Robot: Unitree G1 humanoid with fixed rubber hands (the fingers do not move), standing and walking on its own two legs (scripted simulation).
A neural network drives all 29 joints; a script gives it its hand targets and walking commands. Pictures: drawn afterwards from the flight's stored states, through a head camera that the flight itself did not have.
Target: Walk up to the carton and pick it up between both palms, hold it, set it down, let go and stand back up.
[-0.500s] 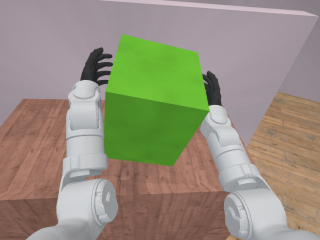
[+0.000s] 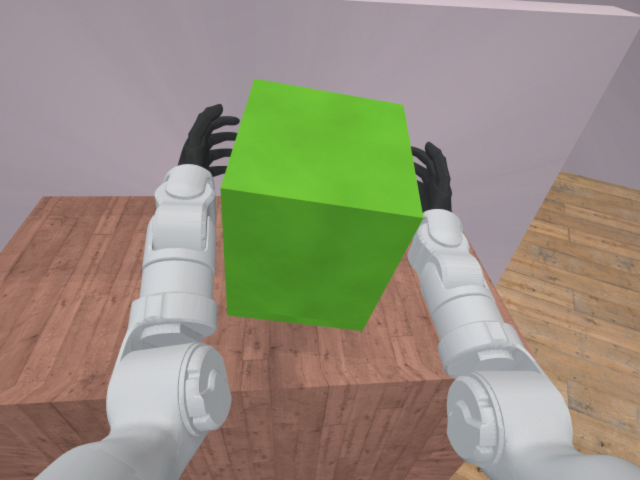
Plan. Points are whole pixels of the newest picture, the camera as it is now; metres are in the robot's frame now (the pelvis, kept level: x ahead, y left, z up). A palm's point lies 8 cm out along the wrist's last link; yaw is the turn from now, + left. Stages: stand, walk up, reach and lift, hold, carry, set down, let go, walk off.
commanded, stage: set down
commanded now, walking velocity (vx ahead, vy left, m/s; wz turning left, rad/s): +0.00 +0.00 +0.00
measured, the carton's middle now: (312, 213) +0.43 -0.01 +0.15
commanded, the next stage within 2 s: none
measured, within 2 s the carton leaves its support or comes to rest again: neither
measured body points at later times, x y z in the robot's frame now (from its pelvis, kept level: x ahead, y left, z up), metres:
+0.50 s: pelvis +0.01 +0.00 +0.00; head -0.01 +0.05 +0.45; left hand +0.46 +0.13 +0.20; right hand +0.41 -0.16 +0.17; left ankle -0.01 +0.12 -0.75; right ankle +0.01 -0.14 -0.75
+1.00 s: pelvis +0.02 +0.01 +0.00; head +0.02 +0.04 +0.45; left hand +0.49 +0.12 +0.18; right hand +0.41 -0.17 +0.15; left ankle -0.01 +0.12 -0.75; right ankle +0.01 -0.14 -0.75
